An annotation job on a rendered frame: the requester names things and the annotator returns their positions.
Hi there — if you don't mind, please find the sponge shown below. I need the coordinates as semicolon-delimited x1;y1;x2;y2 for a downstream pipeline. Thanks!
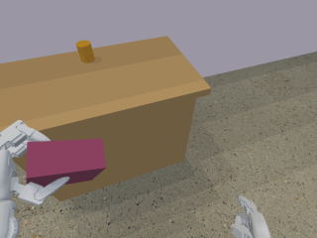
26;138;106;187

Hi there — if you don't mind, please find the table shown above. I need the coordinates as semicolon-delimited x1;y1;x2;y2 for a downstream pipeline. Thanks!
0;36;211;201

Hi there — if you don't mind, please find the right robot hand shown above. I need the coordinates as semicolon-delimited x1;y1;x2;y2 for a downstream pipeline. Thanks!
232;194;271;238

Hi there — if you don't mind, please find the left robot forearm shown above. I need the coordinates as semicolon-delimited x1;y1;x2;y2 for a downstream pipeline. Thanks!
0;200;20;238

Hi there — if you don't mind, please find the left robot hand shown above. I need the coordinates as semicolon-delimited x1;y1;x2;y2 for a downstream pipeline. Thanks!
0;120;70;206

